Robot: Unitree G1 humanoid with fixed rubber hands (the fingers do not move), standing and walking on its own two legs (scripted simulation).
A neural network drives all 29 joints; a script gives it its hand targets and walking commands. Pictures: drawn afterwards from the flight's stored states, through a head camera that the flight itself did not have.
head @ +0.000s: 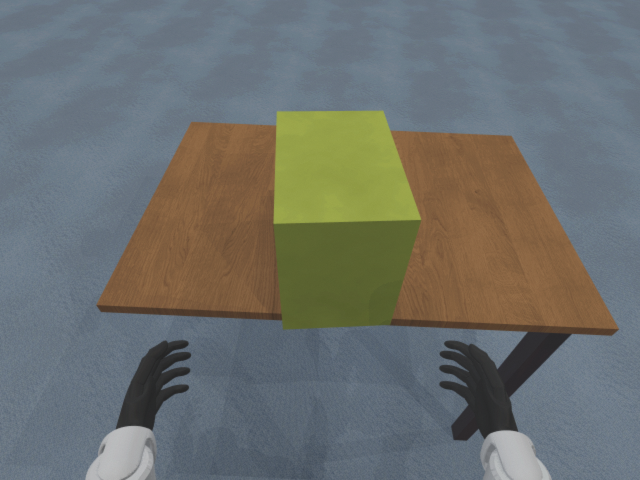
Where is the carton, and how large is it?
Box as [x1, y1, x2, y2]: [273, 111, 420, 329]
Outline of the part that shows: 277,111 273,223 283,329 389,324 418,229 420,217 383,111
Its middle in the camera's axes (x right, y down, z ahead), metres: +0.02 -0.03 +0.62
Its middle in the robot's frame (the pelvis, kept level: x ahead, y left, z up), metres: +0.49 +0.01 +0.05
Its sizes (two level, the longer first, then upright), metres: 0.259 0.174 0.237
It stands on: a table, 0.71 m high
